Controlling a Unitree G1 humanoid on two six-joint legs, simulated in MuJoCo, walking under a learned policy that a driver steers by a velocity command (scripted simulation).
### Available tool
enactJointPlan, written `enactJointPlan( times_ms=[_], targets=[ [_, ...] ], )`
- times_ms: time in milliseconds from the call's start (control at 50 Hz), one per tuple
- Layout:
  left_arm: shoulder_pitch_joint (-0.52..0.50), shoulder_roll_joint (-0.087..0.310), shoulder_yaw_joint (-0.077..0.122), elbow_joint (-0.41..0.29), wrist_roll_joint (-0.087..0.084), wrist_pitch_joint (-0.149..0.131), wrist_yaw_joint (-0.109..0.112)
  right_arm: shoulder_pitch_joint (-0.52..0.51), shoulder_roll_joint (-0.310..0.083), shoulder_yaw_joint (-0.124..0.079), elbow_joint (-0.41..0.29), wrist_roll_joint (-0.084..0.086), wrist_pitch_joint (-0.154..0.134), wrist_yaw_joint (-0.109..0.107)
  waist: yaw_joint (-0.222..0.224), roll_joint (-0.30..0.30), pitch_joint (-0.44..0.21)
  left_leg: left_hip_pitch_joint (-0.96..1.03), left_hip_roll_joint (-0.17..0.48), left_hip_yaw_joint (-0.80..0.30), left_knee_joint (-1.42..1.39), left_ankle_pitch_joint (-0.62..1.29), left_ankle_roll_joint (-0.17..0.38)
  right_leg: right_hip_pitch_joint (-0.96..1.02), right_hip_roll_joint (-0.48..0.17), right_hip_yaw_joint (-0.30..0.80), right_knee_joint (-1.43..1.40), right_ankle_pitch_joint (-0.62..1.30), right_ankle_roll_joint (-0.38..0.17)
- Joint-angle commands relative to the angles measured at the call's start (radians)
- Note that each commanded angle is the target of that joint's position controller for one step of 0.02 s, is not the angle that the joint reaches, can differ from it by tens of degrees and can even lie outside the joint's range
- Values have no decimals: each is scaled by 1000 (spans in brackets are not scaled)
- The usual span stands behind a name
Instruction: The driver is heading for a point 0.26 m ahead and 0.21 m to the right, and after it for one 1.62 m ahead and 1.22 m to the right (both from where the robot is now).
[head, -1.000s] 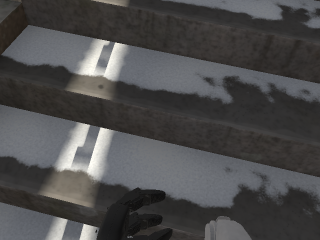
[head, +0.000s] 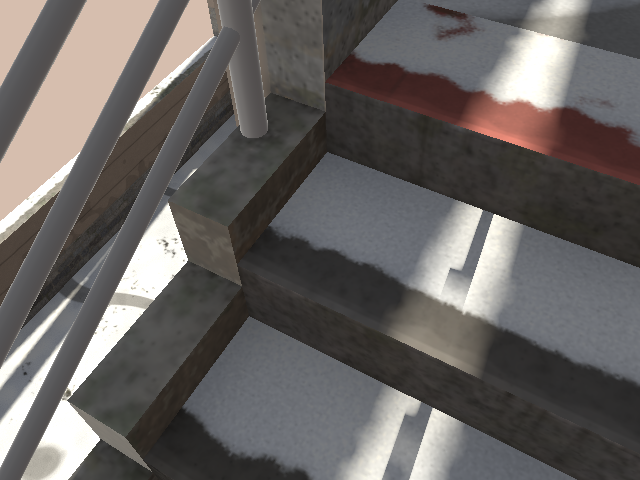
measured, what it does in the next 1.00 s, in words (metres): climbs, turning right: left foot 0.17 m higher, then right foot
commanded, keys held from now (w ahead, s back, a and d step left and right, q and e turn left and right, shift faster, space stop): e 0.42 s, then w+e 0.28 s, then e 0.30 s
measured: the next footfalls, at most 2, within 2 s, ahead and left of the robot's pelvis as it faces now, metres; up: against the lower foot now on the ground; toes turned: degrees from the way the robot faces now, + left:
left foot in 0.40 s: +0.33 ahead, +0.12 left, +0.17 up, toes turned -21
right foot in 0.90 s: +0.22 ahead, -0.19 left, +0.17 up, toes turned -36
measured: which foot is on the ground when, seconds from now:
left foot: up 0.00-0.38, down 0.40-0.88, up 0.90-1.00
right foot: down 0.00-0.44, up 0.46-0.88, down 0.90-1.00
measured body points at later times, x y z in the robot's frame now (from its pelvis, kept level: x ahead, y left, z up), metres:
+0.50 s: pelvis +0.16 +0.05 +0.15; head +0.18 +0.04 +0.60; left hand +0.37 +0.27 +0.05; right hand +0.32 -0.24 +0.10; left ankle +0.29 +0.13 -0.48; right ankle +0.02 -0.03 -0.46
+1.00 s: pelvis +0.22 -0.06 +0.23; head +0.21 -0.08 +0.68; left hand +0.48 +0.06 +0.15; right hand +0.16 -0.36 +0.12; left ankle +0.27 +0.10 -0.37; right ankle +0.19 -0.16 -0.48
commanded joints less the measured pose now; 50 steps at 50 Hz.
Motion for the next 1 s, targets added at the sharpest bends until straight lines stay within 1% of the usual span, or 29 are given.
enactJointPlan(
  times_ms=[20,40,60,100,140,200,260,300,320,340,380,400,420,440,460,480,500,520,560,640,660,720,800,840,880,900,920,940,1000],
  targets=[
    [191,199,65,-5,-66,46,-37,3,-21,0,-221,-58,-93,34,-48,-159,-276,-454,-160,-142,784,-213,32,619,-303,637,-615,1218,-96],
    [243,158,66,66,-91,55,-50,-52,46,23,-252,-76,-97,24,-69,-11,-178,-586,-126,-83,767,-269,63,580,-256,540,-624,932,-12],
    [293,89,58,130,-106,56,-56,-159,153,58,-300,-60,-103,16,-56,-17,-73,-722,-102,-16,850,-329,97,549,-219,471,-651,805,24],
    [172,80,61,59,-93,59,-25,-172,121,81,-381,-39,-87,36,-121,-16,-17,-697,-65,52,593,-304,80,369,-155,371,-724,963,78],
    [120,99,62,20,-76,75,13,-211,121,86,-432,-41,-78,22,-128,-20,-78,-528,-76,126,254,-143,59,233,-101,296,-777,967,96],
    [206,200,83,3,-26,116,58,-244,119,71,-454,-50,-53,-14,-82,-86,-305,-674,-83,99,393,6,-4,511,-211,486,-696,1191,81],
    [342,137,63,-1,-40,164,44,-341,219,88,-482,-30,-28,-15,-5,-138,-286,-901,-95,9,461,-147,-23,699,-244,553,-682,821,-5],
    [445,123,75,30,-56,171,41,-432,226,92,-529,-39,-46,-16,21,-114,-173,-963,-101,52,373,-224,-25,725,-234,560,-726,788,-6],
    [410,107,79,18,-62,168,45,-444,208,79,-558,-27,-54,-18,-16,-181,-114,-922,-77,32,276,-247,-22,700,-232,582,-752,791,-8],
    [315,185,105,-19,-70,167,55,-448,205,89,-586,-22,-43,-24,-54,-296,-102,-712,-55,70,45,-238,-6,525,-277,672,-896,721,-43],
    [175,242,119,-114,-31,166,70,-326,93,29,-521,6,-19,-71,-134,-336,-74,-303,-124,99,-216,-374,49,410,-298,624,-953,1205,-27],
    [197,276,126,-97,-43,163,71,-237,38,-7,-479,9,-5,-90,-153,-279,-130,-208,-157,122,-345,-340,46,527,-303,584,-869,1447,12],
    [146,258,115,-145,-54,135,36,7,-19,-28,-406,-30,-27,-92,-193,-54,-404,158,37,-274,-315,-86,223,317,-169,371,-437,1679,50],
    [7,282,111,-175,-47,108,16,178,-92,-53,-418,-84,-9,-115,-307,383,-597,346,266,-848,-766,-238,421,76,24,288,91,769,122],
    [57,196,98,-156,-38,62,-39,117,-96,-42,-415,-107,-11,-116,-216,494,-575,271,352,-1181,-958,-251,461,-31,62,396,583,120,140],
    [13,130,69,-185,-67,51,-67,109,-10,-17,-384,-61,-12,-115,-166,305,-413,137,317,-1025,-940,-554,403,-152,8,364,779,128,144],
    [-10,71,34,-210,-51,58,-70,85,45,-10,-325,-29,-9,-124,-110,184,-199,-44,298,-838,-921,-690,336,-223,-29,317,818,119,126],
    [65,64,20,-185,-35,65,-79,50,105,7,-309,-19,-14,-122,-36,80,-144,-125,239,-631,-830,-645,259,-206,-74,258,767,155,113],
    [164,90,20,-124,-69,84,-93,37,140,19,-269,-36,-15,-104,52,-51,-79,-252,138,-275,-728,-457,143,-92,-120,187,710,194,105],
    [81,83,10,-135,-69,68,-75,125,88,15,-189,-57,-44,-76,13,-6,-30,-266,151,-147,-802,-436,182,-160,-167,200,595,349,100],
    [49,99,12,-160,-50,61,-65,172,49,6,-173,-35,-52,-75,-2,12,-57,-188,178,-152,-848,-429,187,-185,-195,175,485,345,117],
    [-53,119,30,-206,-76,65,-58,295,-39,-36,-151,-15,-57,-102,-71,76,-90,-7,269,-227,-919,-443,227,-240,-257,199,367,357,159],
    [-127,144,43,-223,-94,116,-48,178,-183,-89,-227,26,4,-144,-86,111,-51,-149,257,-34,-1071,-266,141,187,-239,33,-185,18,169],
    [76,143,60,-158,-87,119,-61,108,-144,-77,-222,44,17,-134,-18,167,-74,-164,301,20,-965,-360,163,377,-242,17,-321,41,119],
    [268,152,86,-47,-95,100,-71,194,-30,-49,-178,6,55,-102,-14,-45,-82,-148,148,186,-581,-326,118,517,-133,-35,-619,40,59],
    [275,220,104,-69,-69,85,-77,128,10,-34,-245,-26,56,-84,-13,-241,-39,-424,87,178,-199,-324,60,639,-249,269,-689,154,-14],
    [250,319,121,-126,-40,66,-65,97,-17,-39,-309,-13,36,-81,-21,-366,-64,-627,-35,22,28,-263,13,657,-426,754,-848,87,-171],
    [174,285,107,-156,-34,53,-45,120,25,-24,-299,0,19,-74,-57,-317,-99,-565,-15,-103,191,-222,-15,526,-480,874,-909,59,-244],
    [67,148,58,-190,-42,60,-14,105,18,-7,-307,1,3,-74,-113,-205,-90,-516,-11,-111,177,-132,-28,433,-393,618,-795,144,-153]
  ],
)
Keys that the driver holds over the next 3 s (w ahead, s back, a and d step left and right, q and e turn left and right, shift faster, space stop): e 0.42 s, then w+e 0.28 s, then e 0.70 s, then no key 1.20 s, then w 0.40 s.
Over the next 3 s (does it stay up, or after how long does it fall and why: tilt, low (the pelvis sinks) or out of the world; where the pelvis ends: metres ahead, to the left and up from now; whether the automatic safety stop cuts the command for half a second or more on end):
stays up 0.29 -0.21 0.25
